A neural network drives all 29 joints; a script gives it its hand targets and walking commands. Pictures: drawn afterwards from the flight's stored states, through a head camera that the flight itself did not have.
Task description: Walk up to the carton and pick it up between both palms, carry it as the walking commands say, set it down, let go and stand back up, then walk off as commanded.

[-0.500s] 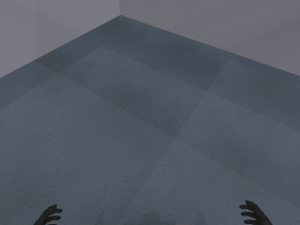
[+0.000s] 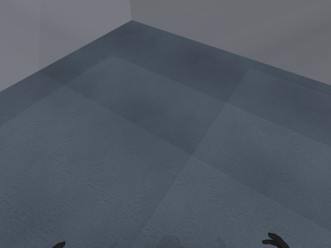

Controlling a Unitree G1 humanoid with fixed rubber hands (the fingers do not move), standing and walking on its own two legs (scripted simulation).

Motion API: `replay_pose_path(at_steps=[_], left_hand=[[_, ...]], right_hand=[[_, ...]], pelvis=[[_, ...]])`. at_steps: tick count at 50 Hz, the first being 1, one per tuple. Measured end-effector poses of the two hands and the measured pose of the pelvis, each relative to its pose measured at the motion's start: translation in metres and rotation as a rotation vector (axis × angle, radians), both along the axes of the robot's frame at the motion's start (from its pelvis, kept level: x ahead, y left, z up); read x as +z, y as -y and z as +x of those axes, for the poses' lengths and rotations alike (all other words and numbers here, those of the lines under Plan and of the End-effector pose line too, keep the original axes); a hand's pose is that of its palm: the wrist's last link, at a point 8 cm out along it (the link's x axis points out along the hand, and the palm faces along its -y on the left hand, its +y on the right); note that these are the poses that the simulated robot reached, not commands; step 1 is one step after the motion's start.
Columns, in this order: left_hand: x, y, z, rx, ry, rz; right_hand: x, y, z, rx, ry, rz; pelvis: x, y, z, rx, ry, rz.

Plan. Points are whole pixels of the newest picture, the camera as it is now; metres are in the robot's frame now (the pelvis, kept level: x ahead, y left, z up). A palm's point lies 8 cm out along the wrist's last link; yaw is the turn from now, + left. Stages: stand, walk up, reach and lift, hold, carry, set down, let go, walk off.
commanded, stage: stand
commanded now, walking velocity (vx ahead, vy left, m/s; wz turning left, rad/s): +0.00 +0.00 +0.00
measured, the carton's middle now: out of the picture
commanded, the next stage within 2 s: walk up in 1.26 s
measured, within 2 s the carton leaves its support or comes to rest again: neither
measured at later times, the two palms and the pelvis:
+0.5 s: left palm out of the picture +0.09 +0.28 -0.10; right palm out of the picture +0.07 -0.32 -0.11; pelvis +0.00 -0.01 +0.01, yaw -1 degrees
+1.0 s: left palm out of the picture +0.10 +0.29 -0.10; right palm out of the picture +0.10 -0.32 -0.10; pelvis +0.01 -0.01 +0.01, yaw -1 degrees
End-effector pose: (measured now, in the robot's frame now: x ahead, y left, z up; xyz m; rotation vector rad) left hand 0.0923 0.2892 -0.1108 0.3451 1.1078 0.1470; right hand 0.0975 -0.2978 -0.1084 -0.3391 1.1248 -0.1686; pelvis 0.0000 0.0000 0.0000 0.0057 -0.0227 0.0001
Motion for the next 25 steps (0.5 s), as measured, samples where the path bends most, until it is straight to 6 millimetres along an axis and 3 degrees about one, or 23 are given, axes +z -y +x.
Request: replay_pose_path(at_steps=[13, 25], left_hand=[[0.008, 0.005, 0.007, 0.001, -0.011, 0.012], [0.007, 0.01, -0.002, 0.019, -0.048, 0.011]], right_hand=[[0.002, 0.013, -0.017, -0.042, -0.042, -0.006], [0.002, 0.02, -0.026, -0.056, -0.07, -0.007]], pelvis=[[0.007, 0.007, 0.0, -0.005, 0.01, 0.002], [0.01, 0.012, 0.001, -0.01, 0.013, 0.002]])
